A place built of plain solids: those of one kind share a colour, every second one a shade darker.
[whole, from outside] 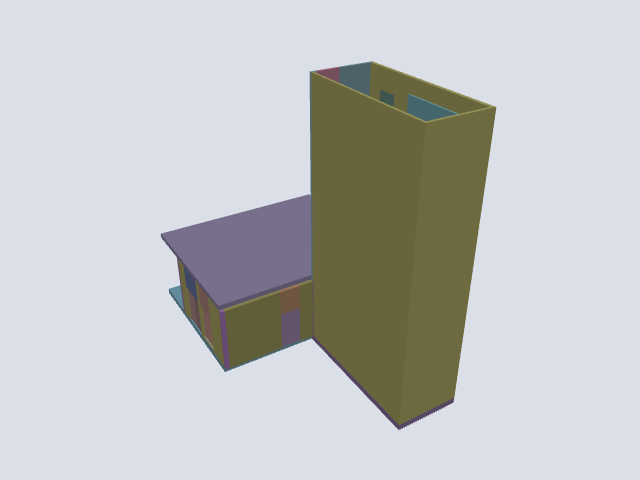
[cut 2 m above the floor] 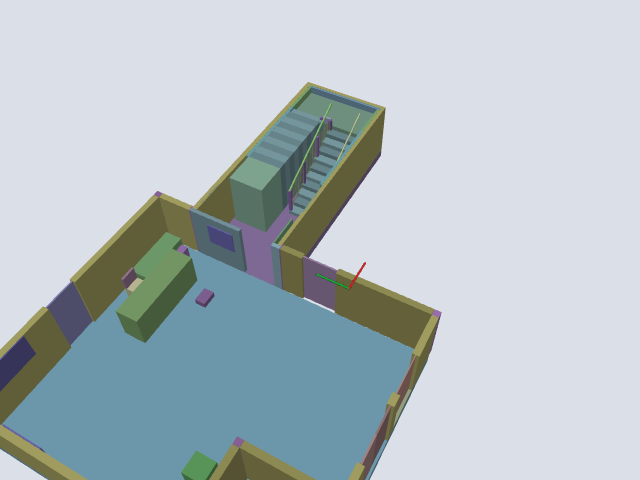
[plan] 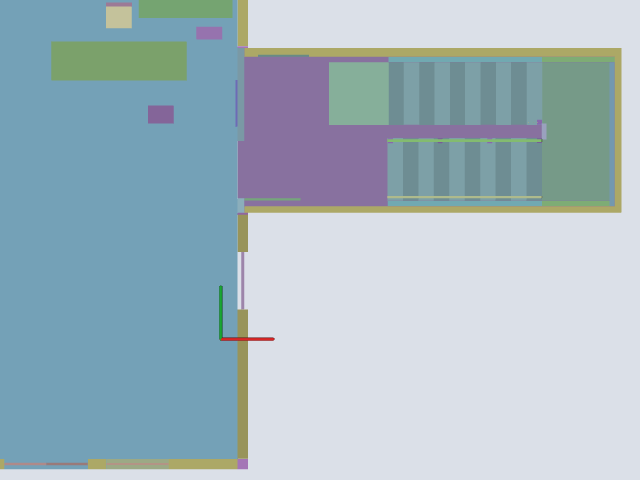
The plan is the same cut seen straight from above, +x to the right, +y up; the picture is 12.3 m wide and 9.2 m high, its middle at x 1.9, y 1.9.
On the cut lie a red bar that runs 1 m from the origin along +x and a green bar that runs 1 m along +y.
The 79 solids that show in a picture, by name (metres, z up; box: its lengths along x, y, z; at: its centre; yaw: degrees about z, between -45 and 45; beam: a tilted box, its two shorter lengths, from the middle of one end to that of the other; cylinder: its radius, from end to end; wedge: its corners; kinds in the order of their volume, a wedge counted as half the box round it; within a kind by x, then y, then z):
{
 "wall_1": {"box": [0.2, 6.35, 3.4], "at": [-7.43, 3.58, 1.7]},
 "wall_2": {"box": [2.2, 0.2, 3.4], "at": [-6.23, 0.3, 1.7]},
 "wall_3": {"box": [2.94, 0.2, 3.4], "at": [-5.86, 6.86, 1.7]},
 "wall_4": {"box": [0.2, 2.5, 3.4], "at": [-5.03, -1.04, 1.7]},
 "wall_5": {"box": [0.78, 0.2, 3.4], "at": [-4.54, -2.4, 1.7]},
 "wall_6": {"box": [0.35, 0.2, 3.4], "at": [-2.37, -2.4, 1.7]},
 "wall_7": {"box": [3.71, 0.2, 3.4], "at": [-1.54, 6.86, 1.7]},
 "wall_8": {"box": [1.32, 0.2, 3.4], "at": [-0.34, -2.4, 1.7]},
 "wall_9": {"box": [0.2, 2.87, 3.4], "at": [0.42, -0.86, 1.7]},
 "wall_10": {"box": [0.2, 0.72, 3.4], "at": [0.42, 2.03, 1.7]},
 "wall_11": {"box": [0.2, 1.14, 3.4], "at": [0.42, 6.18, 1.7]},
 "wall_12": {"box": [7.1, 0.13, 13.62], "at": [4.0, 2.48, 6.81]},
 "wall_13": {"box": [7.1, 0.17, 13.62], "at": [4.0, 5.49, 6.81]},
 "wall_14": {"box": [0.13, 3.16, 13.62], "at": [7.61, 4.0, 6.81]},
 "lobby_floor_slab_1": {"box": [7.85, 9.45, 0.3], "at": [-3.6, 2.23, -0.15]},
 "lobby_ceiling_slab_1": {"box": [7.85, 9.45, 0.25], "at": [-3.6, 2.23, 3.52]},
 "tread_slab_1": {"box": [0.3, 1.2, 0.16], "at": [3.35, 3.25, 0.08]},
 "tread_slab_2": {"box": [0.3, 1.2, 3.35], "at": [3.36, 4.71, 1.68]},
 "tread_slab_3": {"box": [0.3, 1.2, 0.32], "at": [3.64, 3.25, 0.16]},
 "tread_slab_4": {"box": [0.3, 1.2, 3.19], "at": [3.65, 4.71, 1.6]},
 "tread_slab_5": {"box": [0.3, 1.2, 0.48], "at": [3.94, 3.25, 0.24]},
 "tread_slab_6": {"box": [0.3, 1.2, 3.03], "at": [3.95, 4.71, 1.52]},
 "tread_slab_7": {"box": [0.3, 1.2, 0.64], "at": [4.23, 3.25, 0.32]},
 "tread_slab_8": {"box": [0.3, 1.2, 2.87], "at": [4.24, 4.71, 1.44]},
 "tread_slab_9": {"box": [0.3, 1.2, 0.8], "at": [4.53, 3.25, 0.4]},
 "tread_slab_10": {"box": [0.3, 1.2, 2.72], "at": [4.53, 4.71, 1.36]},
 "tread_slab_11": {"box": [0.31, 1.2, 0.96], "at": [4.82, 3.25, 0.48]},
 "tread_slab_12": {"box": [0.3, 1.2, 2.55], "at": [4.83, 4.71, 1.28]},
 "tread_slab_13": {"box": [0.3, 1.2, 1.11], "at": [5.12, 3.25, 0.56]},
 "tread_slab_14": {"box": [0.3, 1.2, 2.39], "at": [5.12, 4.71, 1.2]},
 "tread_slab_15": {"box": [0.3, 1.2, 1.28], "at": [5.41, 3.25, 0.64]},
 "tread_slab_16": {"box": [0.3, 1.2, 2.23], "at": [5.42, 4.71, 1.12]},
 "tread_slab_17": {"box": [0.31, 1.2, 1.44], "at": [5.71, 3.25, 0.72]},
 "tread_slab_18": {"box": [0.31, 1.2, 2.07], "at": [5.71, 4.71, 1.04]},
 "tread_slab_19": {"box": [0.3, 1.2, 1.59], "at": [6.01, 3.25, 0.8]},
 "tread_slab_20": {"box": [0.31, 1.2, 1.91], "at": [6.01, 4.71, 0.96]},
 "landing_slab_1": {"box": [1.14, 1.21, 3.52], "at": [2.64, 4.71, 1.76]},
 "landing_slab_2": {"box": [1.3, 2.66, 1.76], "at": [6.8, 3.98, 0.88]},
 "wall_wall_1": {"box": [2.96, 0.1, 12.95], "at": [4.68, 2.6, 6.48]},
 "wall_wall_2": {"box": [2.95, 0.1, 12.95], "at": [4.68, 5.36, 6.48]},
 "floor_slab_1": {"box": [7.36, 3.16, 0.3], "at": [4.0, 4.0, -0.15]},
 "wall_cheek_1": {"box": [0.13, 0.28, 13.62], "at": [0.39, 2.56, 6.81]},
 "wall_cheek_2": {"box": [0.13, 1.78, 13.62], "at": [0.39, 4.69, 6.81]},
 "wall_land_far_wall_1": {"box": [0.1, 2.76, 12.95], "at": [7.5, 3.93, 6.48]},
 "wall_land_wall_1": {"box": [1.29, 0.1, 12.95], "at": [6.8, 2.6, 6.48]},
 "wall_land_wall_2": {"box": [1.39, 0.1, 12.95], "at": [6.85, 5.36, 6.48]},
 "lobby_desk_body_1": {"box": [2.6, 0.75, 1.15], "at": [-1.95, 5.33, 0.57]},
 "wall_head_1": {"box": [0.13, 1.1, 11.52], "at": [0.39, 3.25, 7.86]},
 "lobby_seats_seat_1": {"box": [1.8, 0.6, 0.45], "at": [-0.67, 6.46, 0.22]},
 "wallpost_1": {"box": [0.2, 0.2, 3.4], "at": [-5.03, -2.4, 1.7]},
 "wallpost_2": {"box": [0.2, 0.2, 3.4], "at": [-5.03, 0.3, 1.7]},
 "wallpost_3": {"box": [0.2, 0.2, 3.4], "at": [0.42, -2.4, 1.7]},
 "wallpost_4": {"box": [0.2, 0.036, 3.4], "at": [0.42, 2.4, 1.7]},
 "wall_head_lobby_entrance_1": {"box": [1.6, 0.2, 1.3], "at": [-3.35, -2.4, 2.75]},
 "lobby_planter_plant_1": {"box": [0.58, 0.58, 1.2], "at": [-5.9, 0.81, 1.25]},
 "wall_head_lobby_glazing_1": {"box": [1.2, 0.2, 1.3], "at": [-1.6, -2.4, 2.75]},
 "wall_head_lobby_lift_1": {"box": [0.2, 1.1, 1.3], "at": [0.42, 1.12, 2.75]},
 "door_leaf_1": {"box": [0.98, 0.045, 2.08], "at": [1.2, 5.43, 1.04]},
 "door_leaf_2": {"box": [0.98, 0.045, 2.08], "at": [1.7, 5.43, 11.59]},
 "lobby_entrance_leaf_1": {"box": [0.8, 0.05, 2.1], "at": [-3.75, -2.4, 1.05]},
 "lobby_entrance_leaf_2": {"box": [0.8, 0.05, 2.1], "at": [-2.95, -2.4, 1.05]},
 "lobby_lift_leaf_1": {"box": [0.06, 1.1, 2.1], "at": [0.42, 1.12, 1.05]},
 "lobby_board_panel_1": {"box": [0.04, 1.2, 0.9], "at": [-7.31, 4.78, 1.55]},
 "lobby_board_panel_2": {"box": [1.5, 0.04, 0.9], "at": [-6.07, 6.74, 1.55]},
 "lobby_board_panel_3": {"box": [0.04, 0.9, 0.8], "at": [0.3, 4.52, 1.3]},
 "lobby_desk_chair_seat_1": {"box": [0.5, 0.5, 0.48], "at": [-1.95, 6.21, 0.24]},
 "lobby_back_door_leaf_1": {"box": [1.0, 0.05, 2.1], "at": [-3.89, 6.86, 1.05]},
 "door_front_leaf_open_1": {"box": [1.08, 0.045, 2.09], "at": [0.99, 2.68, 1.05]},
 "lobby_parcel_box_1": {"box": [0.5, 0.35, 0.2], "at": [-1.15, 4.31, 0.1]},
 "lobby_parcel_box_2": {"box": [0.5, 0.25, 0.45], "at": [-0.22, 5.87, 0.22]},
 "lobby_glazing_pane_1": {"box": [1.2, 0.03, 1.95], "at": [-1.6, -2.4, 1.12]},
 "wall_sill_lobby_glazing_1": {"box": [1.2, 0.2, 0.15], "at": [-1.6, -2.4, 0.07]},
 "guard_panel_1": {"box": [0.09, 0.31, 1.1], "at": [6.2, 3.98, 2.31]},
 "posts_1": {"box": [0.1, 0.1, 0.96], "at": [3.25, 3.8, 0.64]},
 "posts_2": {"box": [0.1, 0.1, 1.0], "at": [4.2, 3.8, 1.14]},
 "posts_3": {"box": [0.1, 0.1, 1.04], "at": [5.15, 3.8, 1.63]},
 "lobby_desk_chair_back_1": {"box": [0.5, 0.08, 0.47], "at": [-1.95, 6.42, 0.71]},
 "rail_top_1": {"beam": [0.06, 0.06], "from": [3.2, 3.8, 1.1], "to": [6.16, 3.8, 2.69]},
 "handrail_rail_1": {"beam": [0.045, 0.045], "from": [3.2, 2.72, 1.1], "to": [6.16, 2.72, 2.69]}
}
